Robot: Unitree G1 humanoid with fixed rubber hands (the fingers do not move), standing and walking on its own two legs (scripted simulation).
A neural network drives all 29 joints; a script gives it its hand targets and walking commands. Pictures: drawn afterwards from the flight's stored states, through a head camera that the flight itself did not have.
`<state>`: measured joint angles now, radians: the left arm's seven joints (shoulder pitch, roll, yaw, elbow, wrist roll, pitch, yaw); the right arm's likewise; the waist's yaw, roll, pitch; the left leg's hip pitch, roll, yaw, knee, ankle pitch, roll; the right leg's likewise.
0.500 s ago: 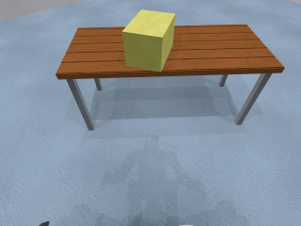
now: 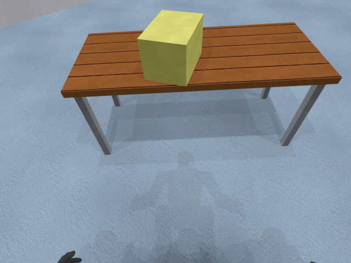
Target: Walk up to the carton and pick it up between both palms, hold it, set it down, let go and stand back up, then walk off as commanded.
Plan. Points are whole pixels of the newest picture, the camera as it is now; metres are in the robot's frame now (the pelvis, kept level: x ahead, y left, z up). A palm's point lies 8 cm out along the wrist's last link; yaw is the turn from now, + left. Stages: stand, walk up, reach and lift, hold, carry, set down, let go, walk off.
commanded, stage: walk off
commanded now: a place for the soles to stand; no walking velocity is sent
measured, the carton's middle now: (173, 46) +1.03 +0.07 -0.07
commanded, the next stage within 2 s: stand in 0.72 s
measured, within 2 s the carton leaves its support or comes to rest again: neither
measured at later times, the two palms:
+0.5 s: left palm (52, 254) +0.14 +0.32 -0.09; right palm out of the picture +0.14 -0.29 -0.10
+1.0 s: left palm out of the picture +0.10 +0.30 -0.10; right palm out of the picture +0.11 -0.30 -0.10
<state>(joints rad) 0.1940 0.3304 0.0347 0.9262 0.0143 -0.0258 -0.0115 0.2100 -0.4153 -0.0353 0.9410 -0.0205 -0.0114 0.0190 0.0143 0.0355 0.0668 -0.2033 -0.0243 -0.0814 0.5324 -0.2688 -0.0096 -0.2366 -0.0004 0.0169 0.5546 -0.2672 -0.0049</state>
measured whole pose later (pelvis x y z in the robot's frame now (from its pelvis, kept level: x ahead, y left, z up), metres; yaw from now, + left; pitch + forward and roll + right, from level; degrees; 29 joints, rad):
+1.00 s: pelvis +0.01 +0.00 +0.01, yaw +0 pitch -4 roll +0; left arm 0.08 0.36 0.00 1.08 0.00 -0.01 -0.01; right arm 0.10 -0.38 0.01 1.03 0.00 -0.01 0.00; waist 0.01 0.01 0.08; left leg -0.09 -0.01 -0.08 0.36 -0.21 -0.01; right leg -0.12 0.00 0.02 0.38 -0.19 0.00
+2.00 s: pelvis +0.01 +0.00 +0.02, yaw -2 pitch -3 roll +0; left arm 0.09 0.37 0.00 1.11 0.00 -0.01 -0.01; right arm 0.12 -0.39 0.03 1.09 -0.01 -0.02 0.00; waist 0.01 0.01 0.06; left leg -0.09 0.01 -0.05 0.32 -0.19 -0.02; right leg -0.13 0.02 0.05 0.33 -0.15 -0.01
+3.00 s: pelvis +0.01 +0.00 +0.02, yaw -3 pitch -3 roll +0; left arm 0.11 0.37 0.00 1.10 0.01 -0.01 0.00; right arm 0.13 -0.39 0.02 1.09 -0.01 -0.01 0.00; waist 0.00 0.01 0.06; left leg -0.08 0.01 -0.04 0.31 -0.19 -0.02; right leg -0.13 0.02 0.06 0.33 -0.16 0.00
